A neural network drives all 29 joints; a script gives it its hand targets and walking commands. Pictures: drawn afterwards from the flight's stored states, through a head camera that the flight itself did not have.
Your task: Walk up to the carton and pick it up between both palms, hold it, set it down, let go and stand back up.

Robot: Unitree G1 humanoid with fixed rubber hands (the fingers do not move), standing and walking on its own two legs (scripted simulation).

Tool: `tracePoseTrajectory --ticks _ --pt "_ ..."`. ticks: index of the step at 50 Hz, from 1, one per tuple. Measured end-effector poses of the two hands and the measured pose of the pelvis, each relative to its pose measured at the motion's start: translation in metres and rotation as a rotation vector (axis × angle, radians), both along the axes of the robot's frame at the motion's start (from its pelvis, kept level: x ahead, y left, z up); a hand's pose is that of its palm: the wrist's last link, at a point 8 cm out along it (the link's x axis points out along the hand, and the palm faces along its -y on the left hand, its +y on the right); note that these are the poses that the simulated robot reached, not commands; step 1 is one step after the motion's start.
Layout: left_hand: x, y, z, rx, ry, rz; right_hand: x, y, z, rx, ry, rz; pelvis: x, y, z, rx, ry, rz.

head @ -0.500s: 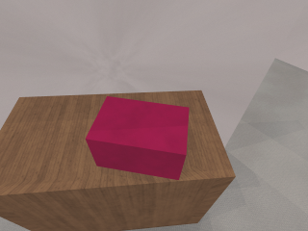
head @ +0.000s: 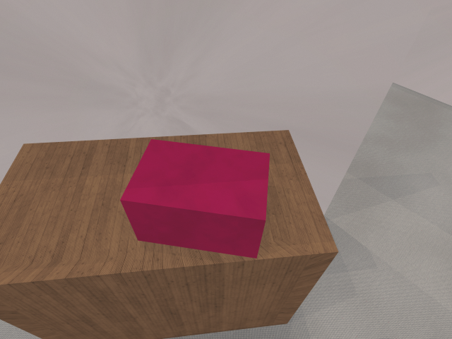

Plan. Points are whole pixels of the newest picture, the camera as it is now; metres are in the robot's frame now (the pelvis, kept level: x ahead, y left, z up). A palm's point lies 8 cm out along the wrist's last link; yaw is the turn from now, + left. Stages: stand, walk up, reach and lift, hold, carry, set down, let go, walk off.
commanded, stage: walk up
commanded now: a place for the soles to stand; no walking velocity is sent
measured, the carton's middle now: (202, 197) +0.44 +0.05 -0.05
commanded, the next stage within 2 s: reach and lift in 0.16 s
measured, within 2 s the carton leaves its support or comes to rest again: neither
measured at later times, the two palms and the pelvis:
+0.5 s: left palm (74, 332) +0.17 +0.27 -0.09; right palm (374, 334) +0.15 -0.27 -0.10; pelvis -0.01 +0.00 -0.02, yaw +1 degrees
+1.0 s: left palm (50, 317) +0.19 +0.31 -0.06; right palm (347, 326) +0.16 -0.21 -0.07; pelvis +0.02 +0.02 -0.01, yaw +0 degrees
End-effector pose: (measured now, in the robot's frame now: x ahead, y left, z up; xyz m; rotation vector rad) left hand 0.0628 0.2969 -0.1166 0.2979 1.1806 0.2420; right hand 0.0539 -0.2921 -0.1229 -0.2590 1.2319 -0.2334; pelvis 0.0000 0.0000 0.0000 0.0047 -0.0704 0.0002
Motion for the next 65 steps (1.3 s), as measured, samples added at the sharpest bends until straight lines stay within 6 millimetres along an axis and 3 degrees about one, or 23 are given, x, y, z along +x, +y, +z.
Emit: tracePoseTrajectory --ticks 9,11,17,21,26,35,50,65 --pt "0.003 -0.001 0.0 -0.002 0.013 0.018 0.0 -0.001 -0.001 -0.003 -0.003 0.015 -0.002 -0.002 -0.001 -0.001 0.012 0.002" --pt "0.018 0.001 -0.002 0.01 0.053 0.041 0.016 0.0 -0.003 0.003 -0.049 0.043 -0.008 -0.003 -0.008 -0.003 0.02 0.023" --pt "0.09 -0.01 0.009 0.013 -0.005 -0.016 0.088 0.009 0.007 0.037 -0.256 0.077 -0.022 -0.004 -0.028 -0.007 -0.02 0.037" --pt "0.114 -0.022 0.02 -0.011 -0.087 -0.035 0.108 0.016 0.021 0.042 -0.342 0.087 -0.019 -0.004 -0.027 -0.01 -0.043 0.029" --pt "0.109 -0.025 0.021 -0.043 -0.103 -0.016 0.095 0.021 0.028 0.027 -0.336 0.074 -0.009 -0.005 -0.02 -0.005 -0.04 0.019" --pt "0.09 -0.007 0.019 -0.042 -0.113 -0.016 0.067 0.045 0.027 0.033 -0.326 0.036 0.005 -0.003 -0.014 -0.006 -0.016 0.008" --pt "0.129 0.009 0.054 -0.103 -0.339 -0.078 0.108 0.078 0.057 0.052 -0.533 0.013 0.021 0.022 -0.005 -0.018 -0.042 0.003" --pt "0.121 0.016 0.065 -0.189 -0.52 -0.095 0.115 0.109 0.07 0.088 -0.665 -0.035 0.029 0.045 -0.004 -0.03 -0.069 -0.011"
